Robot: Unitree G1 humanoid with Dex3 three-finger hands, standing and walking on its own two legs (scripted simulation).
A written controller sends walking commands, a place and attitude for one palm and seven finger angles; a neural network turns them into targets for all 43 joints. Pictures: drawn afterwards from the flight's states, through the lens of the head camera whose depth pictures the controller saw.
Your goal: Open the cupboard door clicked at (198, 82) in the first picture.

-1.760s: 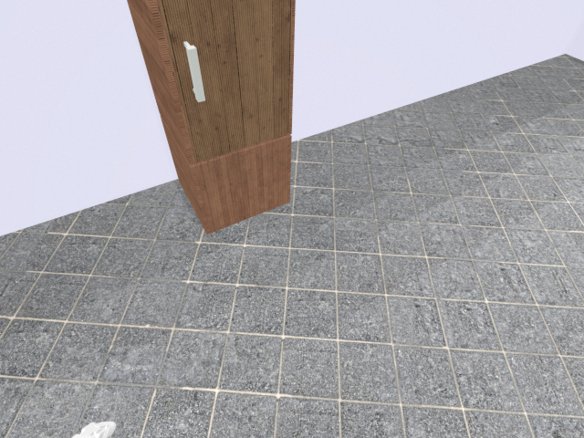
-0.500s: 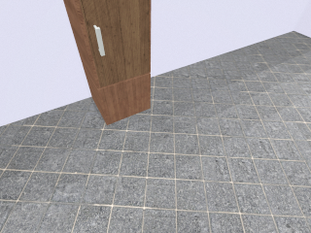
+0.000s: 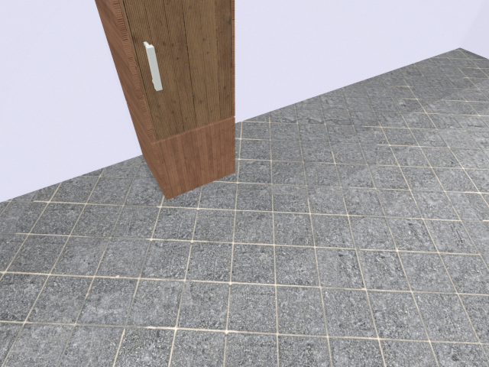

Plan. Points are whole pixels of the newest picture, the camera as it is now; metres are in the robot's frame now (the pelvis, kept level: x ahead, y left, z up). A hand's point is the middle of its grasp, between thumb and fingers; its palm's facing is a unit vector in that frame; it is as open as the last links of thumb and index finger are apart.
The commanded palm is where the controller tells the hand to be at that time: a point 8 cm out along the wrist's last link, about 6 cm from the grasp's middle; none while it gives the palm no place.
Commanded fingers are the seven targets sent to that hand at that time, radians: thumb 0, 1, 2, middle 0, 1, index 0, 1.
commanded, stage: walk to a spot facing it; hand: left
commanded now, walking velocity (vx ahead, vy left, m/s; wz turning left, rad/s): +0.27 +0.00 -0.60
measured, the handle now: (152, 66) +1.03 +0.41 -0.02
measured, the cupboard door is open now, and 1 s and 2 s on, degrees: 0 0 0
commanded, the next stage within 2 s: none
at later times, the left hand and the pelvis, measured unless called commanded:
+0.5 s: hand out of the picture +0.11 +0.13 -0.16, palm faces -0.18 -0.96 -0.20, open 7.4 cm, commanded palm none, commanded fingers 0.00 0.90 0.90 -0.20 -0.30 -0.20 -0.30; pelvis +0.12 -0.06 +0.00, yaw -15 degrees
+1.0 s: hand (218, 215) +0.52 +0.11 -0.17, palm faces -0.46 -0.86 -0.21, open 7.4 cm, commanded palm none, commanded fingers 0.00 0.90 0.90 -0.20 -0.30 -0.20 -0.30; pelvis +0.35 -0.04 +0.00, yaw -33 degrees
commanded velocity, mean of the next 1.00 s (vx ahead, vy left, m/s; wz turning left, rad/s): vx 0.29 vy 0.00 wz -0.58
